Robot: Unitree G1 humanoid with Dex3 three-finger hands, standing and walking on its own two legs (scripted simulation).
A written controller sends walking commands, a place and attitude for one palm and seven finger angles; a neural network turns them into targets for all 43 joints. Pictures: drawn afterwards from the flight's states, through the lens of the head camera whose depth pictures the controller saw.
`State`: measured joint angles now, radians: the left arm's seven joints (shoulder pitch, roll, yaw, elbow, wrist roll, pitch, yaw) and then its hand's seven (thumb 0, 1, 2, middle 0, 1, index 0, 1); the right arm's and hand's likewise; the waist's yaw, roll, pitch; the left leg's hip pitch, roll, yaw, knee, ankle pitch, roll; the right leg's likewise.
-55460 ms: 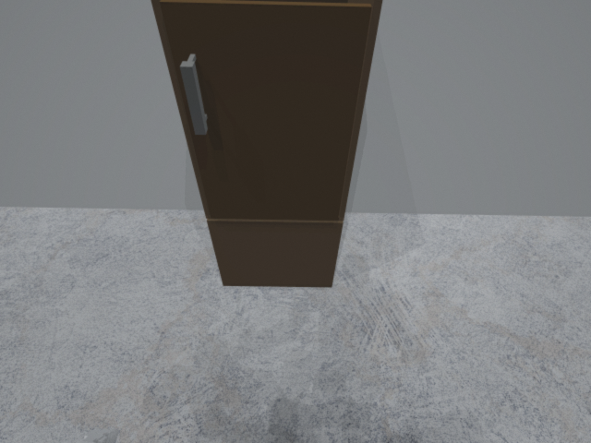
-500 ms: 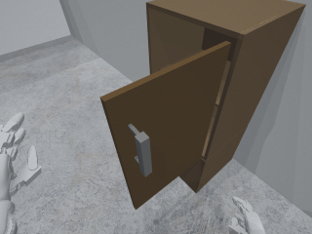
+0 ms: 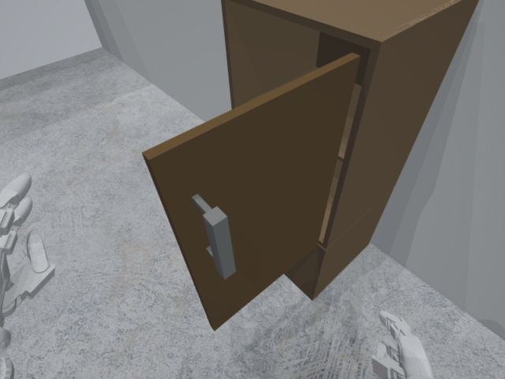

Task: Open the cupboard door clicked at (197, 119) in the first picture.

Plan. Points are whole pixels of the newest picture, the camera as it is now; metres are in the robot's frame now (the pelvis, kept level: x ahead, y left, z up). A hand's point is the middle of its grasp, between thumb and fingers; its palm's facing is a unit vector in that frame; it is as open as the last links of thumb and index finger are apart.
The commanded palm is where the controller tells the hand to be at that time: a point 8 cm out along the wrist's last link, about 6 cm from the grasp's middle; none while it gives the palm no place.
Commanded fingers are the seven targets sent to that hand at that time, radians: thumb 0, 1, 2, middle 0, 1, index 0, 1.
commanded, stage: step back with the hand held close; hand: left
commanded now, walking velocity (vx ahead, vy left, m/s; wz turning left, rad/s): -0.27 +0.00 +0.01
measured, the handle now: (213, 237) +0.31 +0.10 +0.08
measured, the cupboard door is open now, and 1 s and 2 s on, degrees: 88 88 88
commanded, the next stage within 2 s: stop stepping back and stand still in 0.92 s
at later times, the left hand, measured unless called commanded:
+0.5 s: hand out of the picture +0.11 +0.30 +0.15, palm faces +0.40 -0.75 -0.52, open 7.4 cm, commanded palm +0.05 +0.34 +0.17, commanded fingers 0.00 0.90 0.90 -0.20 -0.30 -0.20 -0.30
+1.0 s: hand out of the picture +0.02 +0.30 +0.17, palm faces +0.37 -0.81 -0.44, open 7.4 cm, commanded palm -0.03 +0.34 +0.17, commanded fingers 0.00 0.90 0.90 -0.20 -0.30 -0.20 -0.30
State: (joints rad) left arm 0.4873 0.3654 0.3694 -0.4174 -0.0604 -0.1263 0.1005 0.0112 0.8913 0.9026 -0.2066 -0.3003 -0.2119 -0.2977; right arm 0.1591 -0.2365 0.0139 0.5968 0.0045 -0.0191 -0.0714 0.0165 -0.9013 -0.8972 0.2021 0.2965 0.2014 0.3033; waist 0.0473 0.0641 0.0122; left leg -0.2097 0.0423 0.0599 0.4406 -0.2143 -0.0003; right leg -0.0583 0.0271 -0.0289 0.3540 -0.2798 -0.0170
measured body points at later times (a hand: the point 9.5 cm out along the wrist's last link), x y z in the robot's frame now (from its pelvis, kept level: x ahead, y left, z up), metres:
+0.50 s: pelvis -0.09 +0.04 -0.01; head -0.06 +0.05 +0.43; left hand +0.08 +0.34 +0.18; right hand +0.09 -0.20 -0.09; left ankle +0.01 +0.12 -0.74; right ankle -0.09 -0.09 -0.74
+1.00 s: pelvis -0.19 +0.05 -0.01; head -0.17 +0.07 +0.44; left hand +0.00 +0.34 +0.19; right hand -0.02 -0.17 -0.08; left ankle -0.04 +0.13 -0.74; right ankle -0.29 -0.05 -0.74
